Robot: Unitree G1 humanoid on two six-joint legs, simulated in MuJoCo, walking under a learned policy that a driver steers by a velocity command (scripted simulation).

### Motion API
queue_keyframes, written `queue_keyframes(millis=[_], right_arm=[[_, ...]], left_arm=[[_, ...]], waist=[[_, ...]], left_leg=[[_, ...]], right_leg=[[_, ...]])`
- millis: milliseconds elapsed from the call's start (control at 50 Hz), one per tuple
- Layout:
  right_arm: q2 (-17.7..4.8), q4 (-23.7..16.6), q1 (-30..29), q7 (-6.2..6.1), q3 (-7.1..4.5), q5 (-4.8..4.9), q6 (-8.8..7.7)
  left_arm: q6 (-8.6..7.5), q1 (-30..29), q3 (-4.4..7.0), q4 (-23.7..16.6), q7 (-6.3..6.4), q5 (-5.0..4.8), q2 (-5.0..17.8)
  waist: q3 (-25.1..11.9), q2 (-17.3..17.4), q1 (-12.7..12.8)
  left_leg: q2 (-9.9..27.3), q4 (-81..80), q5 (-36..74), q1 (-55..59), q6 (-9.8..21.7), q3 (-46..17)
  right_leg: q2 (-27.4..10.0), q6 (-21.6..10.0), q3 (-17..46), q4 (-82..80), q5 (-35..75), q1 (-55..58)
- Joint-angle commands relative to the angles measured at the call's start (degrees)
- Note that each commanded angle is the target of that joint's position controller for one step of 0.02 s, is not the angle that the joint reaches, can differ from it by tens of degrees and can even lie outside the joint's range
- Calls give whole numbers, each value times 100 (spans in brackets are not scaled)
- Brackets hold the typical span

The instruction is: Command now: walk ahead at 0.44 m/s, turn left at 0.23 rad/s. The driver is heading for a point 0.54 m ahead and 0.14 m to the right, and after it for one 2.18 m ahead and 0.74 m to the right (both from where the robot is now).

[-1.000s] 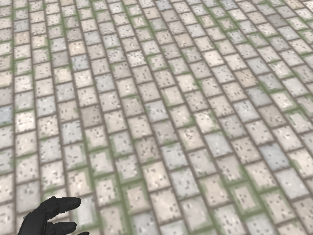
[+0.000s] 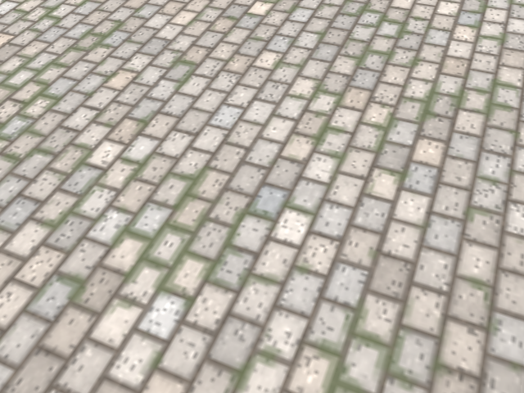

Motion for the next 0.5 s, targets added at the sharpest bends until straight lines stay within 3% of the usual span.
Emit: queue_keyframes(millis=[20,80,140,180,200,220,240,260,280,300,320,340,360,400,460,500], right_arm=[[-124,-658,-858,61,23,-23,-189],[26,-794,-1326,148,100,32,-233],[-117,-899,-1511,224,49,86,-281],[-365,-816,-1113,225,-65,97,-311],[-551,-630,-498,184,-181,70,-306],[-805,-413,344,113,-314,35,-284],[-1262,-301,1298,13,-421,-139,-228],[-1357,-240,1417,49,-394,-178,-198],[-814,-214,1169,67,-246,-137,-214],[-619,-173,804,66,-173,-62,-232],[-479,-143,447,78,-131,-71,-257],[-330,-111,195,98,-100,-101,-298],[-252,-69,23,101,-93,-138,-350],[-194,60,-123,96,-117,-128,-459],[-321,252,-120,51,-182,-156,-515],[-418,340,-95,15,-212,-151,-496]], left_arm=[[-69,-213,164,-318,41,-51,927],[-12,74,169,-203,28,-102,1073],[63,347,177,-85,4,-184,1175],[112,284,211,-71,14,-200,1306],[121,222,202,-83,22,-209,1294],[98,224,142,-125,19,-153,1137],[54,307,-29,-359,3,8,590],[-31,798,-144,-406,16,-103,249],[-39,436,51,-384,13,-270,898],[-38,51,97,-511,4,-307,995],[-21,-115,93,-513,27,-241,899],[31,-122,115,-496,29,-180,817],[109,2,113,-451,20,-188,693],[240,4,82,-465,15,-198,455],[319,-388,85,-667,11,-151,404],[288,-680,57,-777,-62,-130,371]], waist=[[568,-915,90],[623,-926,276],[720,-978,222],[541,-1059,-153],[150,-950,-543],[-473,-825,-977],[-1524,117,-1241],[-2308,1534,-967],[-1502,922,-1033],[-703,761,-915],[-357,438,-730],[-85,468,-558],[7,537,-396],[171,361,-257],[446,129,-231],[533,46,-289]], left_leg=[[304,-742,710,-894,-145,306],[223,-1774,1041,-211,-155,569],[97,-2351,924,320,-19,561],[-36,-2693,791,1057,167,548],[-154,-2914,841,2007,318,627],[36,-2824,901,3403,476,504],[1471,-2690,444,5375,907,-1094],[2461,-3612,-771,5862,1472,-3376],[2224,-3889,-1295,5219,1291,-3109],[2038,-4001,-1009,4495,1137,-2192],[1781,-4164,-500,3853,1051,-1626],[1575,-4361,2,3352,1014,-1117],[1462,-4555,277,3003,991,-737],[1439,-4815,846,2682,1061,-245],[1465,-4988,1366,2671,1098,326],[1377,-5036,1508,2725,1046,740]], right_leg=[[-1201,-926,997,-1143,610,224],[-1165,-881,618,-1097,1114,32],[-1424,-872,856,-959,1405,94],[-1521,-755,897,-539,2407,213],[-1327,-616,675,181,3288,112],[-1028,-422,452,1294,3317,-448],[-524,-114,179,3330,1431,-1988],[86,45,512,4791,-1817,-3081],[-196,27,830,5389,-1583,-3578],[-426,-18,656,5383,-1060,-3802],[-616,-9,572,5192,-608,-3622],[-746,19,589,4969,-292,-3407],[-835,44,604,4896,-75,-3113],[-853,107,578,4790,128,-3024],[-847,190,701,4196,725,-3427],[-798,185,606,3443,1354,-3395]])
